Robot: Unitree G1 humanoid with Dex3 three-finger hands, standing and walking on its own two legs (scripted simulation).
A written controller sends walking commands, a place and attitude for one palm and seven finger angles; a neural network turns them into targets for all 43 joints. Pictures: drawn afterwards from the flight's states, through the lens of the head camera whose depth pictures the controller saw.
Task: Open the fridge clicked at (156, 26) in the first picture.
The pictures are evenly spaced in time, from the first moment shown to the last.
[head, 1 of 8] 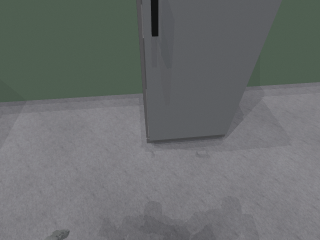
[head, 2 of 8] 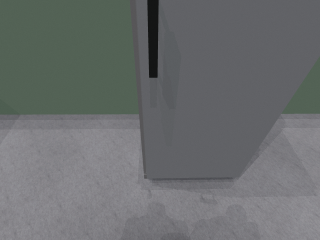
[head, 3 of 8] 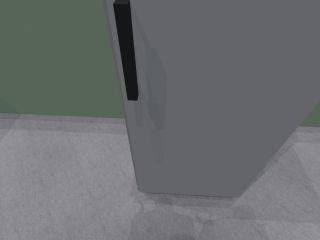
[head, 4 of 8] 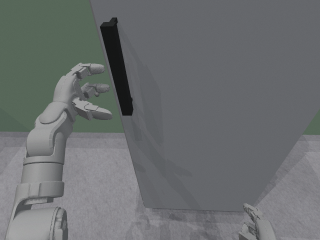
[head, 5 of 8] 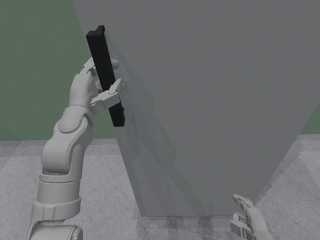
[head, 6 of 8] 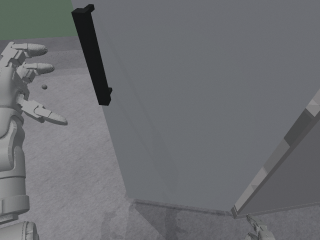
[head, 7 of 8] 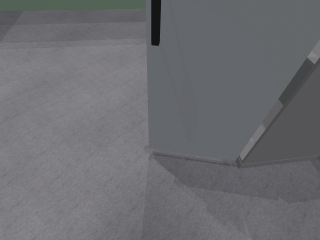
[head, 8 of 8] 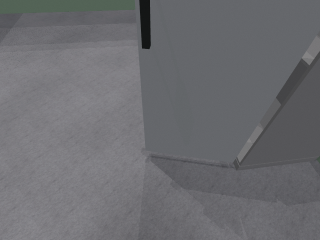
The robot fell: no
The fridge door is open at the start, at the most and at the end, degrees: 0 78 74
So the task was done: yes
